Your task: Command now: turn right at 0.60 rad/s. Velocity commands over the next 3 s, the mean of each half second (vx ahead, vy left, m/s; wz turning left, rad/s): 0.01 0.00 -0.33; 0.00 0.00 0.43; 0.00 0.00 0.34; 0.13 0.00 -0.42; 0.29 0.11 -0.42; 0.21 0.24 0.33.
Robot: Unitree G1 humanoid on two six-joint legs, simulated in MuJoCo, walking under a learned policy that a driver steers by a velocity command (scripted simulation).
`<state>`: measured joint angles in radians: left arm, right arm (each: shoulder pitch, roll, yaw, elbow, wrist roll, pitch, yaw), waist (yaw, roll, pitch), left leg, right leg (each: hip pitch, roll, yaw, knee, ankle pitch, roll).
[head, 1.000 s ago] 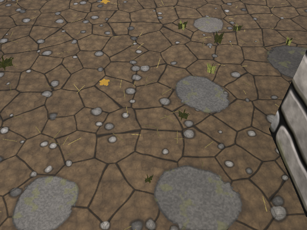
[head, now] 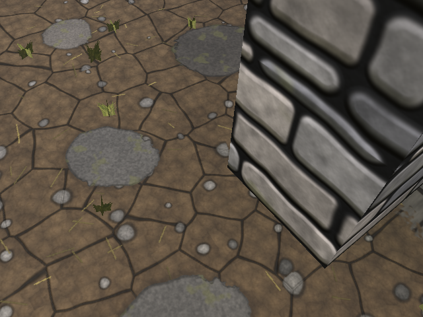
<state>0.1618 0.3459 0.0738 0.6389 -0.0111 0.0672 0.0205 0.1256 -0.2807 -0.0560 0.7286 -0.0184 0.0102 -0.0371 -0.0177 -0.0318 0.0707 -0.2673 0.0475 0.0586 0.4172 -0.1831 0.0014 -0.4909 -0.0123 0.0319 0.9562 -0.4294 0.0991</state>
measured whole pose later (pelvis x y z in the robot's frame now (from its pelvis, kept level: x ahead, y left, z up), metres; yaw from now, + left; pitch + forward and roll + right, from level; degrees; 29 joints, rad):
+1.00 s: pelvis -0.02 -0.07 +0.00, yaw +8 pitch +2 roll +0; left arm 0.22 0.28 0.04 0.70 0.04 0.00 0.02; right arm 0.16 -0.37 -0.10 0.65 0.01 0.04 -0.02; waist 0.00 0.05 0.04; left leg -0.55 -0.05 -0.11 1.10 -0.44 -0.05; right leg -0.26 0.00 -0.02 0.47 -0.25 -0.02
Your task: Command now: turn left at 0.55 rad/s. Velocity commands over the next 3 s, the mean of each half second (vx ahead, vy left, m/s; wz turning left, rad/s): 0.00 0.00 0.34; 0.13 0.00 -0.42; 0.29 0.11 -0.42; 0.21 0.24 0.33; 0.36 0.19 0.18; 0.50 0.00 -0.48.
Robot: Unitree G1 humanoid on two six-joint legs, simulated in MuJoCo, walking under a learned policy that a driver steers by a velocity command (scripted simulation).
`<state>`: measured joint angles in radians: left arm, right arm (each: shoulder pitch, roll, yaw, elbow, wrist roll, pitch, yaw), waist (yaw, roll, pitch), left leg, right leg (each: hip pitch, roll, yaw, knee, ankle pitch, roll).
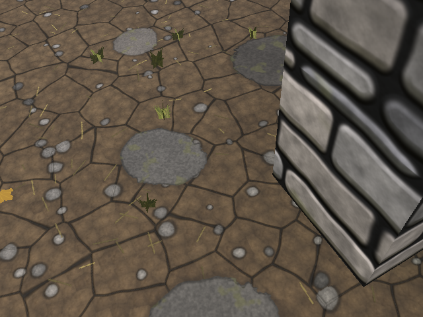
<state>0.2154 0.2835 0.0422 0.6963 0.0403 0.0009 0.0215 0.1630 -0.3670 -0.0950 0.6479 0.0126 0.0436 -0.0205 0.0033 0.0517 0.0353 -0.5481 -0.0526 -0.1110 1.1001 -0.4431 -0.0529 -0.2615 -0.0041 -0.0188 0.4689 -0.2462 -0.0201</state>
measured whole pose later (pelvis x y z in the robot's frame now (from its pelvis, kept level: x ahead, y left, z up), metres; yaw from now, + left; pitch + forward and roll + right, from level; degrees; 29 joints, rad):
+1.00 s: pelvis +0.03 +0.02 +0.01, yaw -7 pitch +1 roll +3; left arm 0.39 0.28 0.04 0.72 0.00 -0.02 0.02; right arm 0.11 -0.35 -0.09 0.69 -0.01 -0.06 0.04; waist 0.03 0.04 0.02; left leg -0.55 0.03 -0.01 0.95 -0.23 -0.03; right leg -0.11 0.01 0.06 0.37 -0.28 -0.06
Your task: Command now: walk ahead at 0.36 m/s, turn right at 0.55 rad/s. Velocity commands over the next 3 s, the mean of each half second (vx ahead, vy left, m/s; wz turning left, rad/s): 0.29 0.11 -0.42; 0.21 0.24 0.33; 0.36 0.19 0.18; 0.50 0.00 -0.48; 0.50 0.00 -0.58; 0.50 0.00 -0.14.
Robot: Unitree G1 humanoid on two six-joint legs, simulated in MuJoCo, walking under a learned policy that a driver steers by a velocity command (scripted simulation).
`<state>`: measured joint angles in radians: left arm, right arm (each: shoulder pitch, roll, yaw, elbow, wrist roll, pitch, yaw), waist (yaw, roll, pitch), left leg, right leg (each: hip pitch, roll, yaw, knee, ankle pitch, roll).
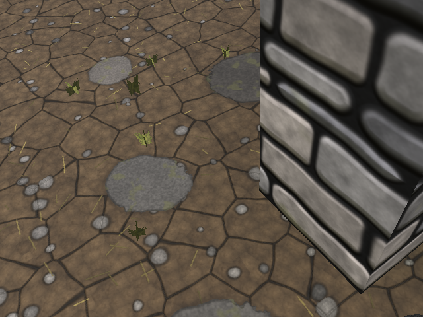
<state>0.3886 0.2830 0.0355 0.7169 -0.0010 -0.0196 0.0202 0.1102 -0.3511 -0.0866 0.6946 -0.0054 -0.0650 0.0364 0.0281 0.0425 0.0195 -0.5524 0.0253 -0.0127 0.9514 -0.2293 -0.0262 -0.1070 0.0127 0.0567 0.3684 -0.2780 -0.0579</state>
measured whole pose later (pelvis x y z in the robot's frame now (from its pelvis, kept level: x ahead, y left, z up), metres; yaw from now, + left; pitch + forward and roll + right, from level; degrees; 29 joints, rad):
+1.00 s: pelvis +0.33 +0.19 -0.01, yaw +0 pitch +1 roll +1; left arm 0.36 0.36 0.08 0.76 -0.01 -0.01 0.08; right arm 0.17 -0.31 -0.05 0.57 0.01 0.06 0.09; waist 0.05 0.03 0.04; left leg -0.46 0.07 0.00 0.69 -0.25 -0.06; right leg -0.08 -0.24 -0.19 0.41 -0.31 0.13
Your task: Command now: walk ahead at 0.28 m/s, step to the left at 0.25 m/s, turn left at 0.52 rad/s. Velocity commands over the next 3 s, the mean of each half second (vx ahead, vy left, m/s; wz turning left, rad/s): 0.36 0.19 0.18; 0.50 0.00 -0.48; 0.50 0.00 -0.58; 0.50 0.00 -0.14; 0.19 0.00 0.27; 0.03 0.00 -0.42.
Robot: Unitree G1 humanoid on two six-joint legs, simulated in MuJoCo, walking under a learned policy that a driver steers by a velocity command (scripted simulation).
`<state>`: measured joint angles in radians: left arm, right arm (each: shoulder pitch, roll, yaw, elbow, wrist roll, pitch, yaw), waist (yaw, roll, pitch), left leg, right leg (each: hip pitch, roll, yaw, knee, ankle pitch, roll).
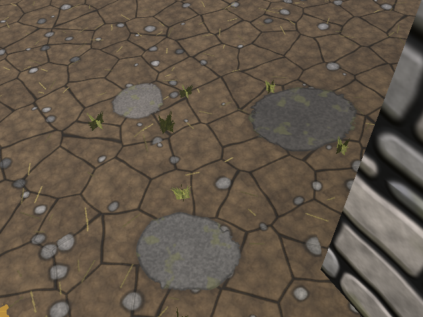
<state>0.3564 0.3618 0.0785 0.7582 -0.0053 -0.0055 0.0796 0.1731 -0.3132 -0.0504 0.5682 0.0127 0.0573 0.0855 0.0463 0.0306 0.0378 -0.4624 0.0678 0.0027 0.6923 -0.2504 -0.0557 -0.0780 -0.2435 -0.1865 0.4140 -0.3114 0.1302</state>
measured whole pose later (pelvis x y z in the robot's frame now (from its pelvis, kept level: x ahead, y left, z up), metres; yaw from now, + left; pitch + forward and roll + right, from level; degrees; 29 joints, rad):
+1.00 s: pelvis +0.52 +0.16 +0.00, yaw -11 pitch +1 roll -1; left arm 0.32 0.29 0.08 0.72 -0.03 -0.05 0.00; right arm 0.09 -0.28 -0.02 0.61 -0.01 -0.10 -0.01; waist 0.07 0.02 0.04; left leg -0.60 0.05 -0.16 0.62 -0.03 -0.08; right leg -0.16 0.16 0.18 0.45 -0.30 -0.08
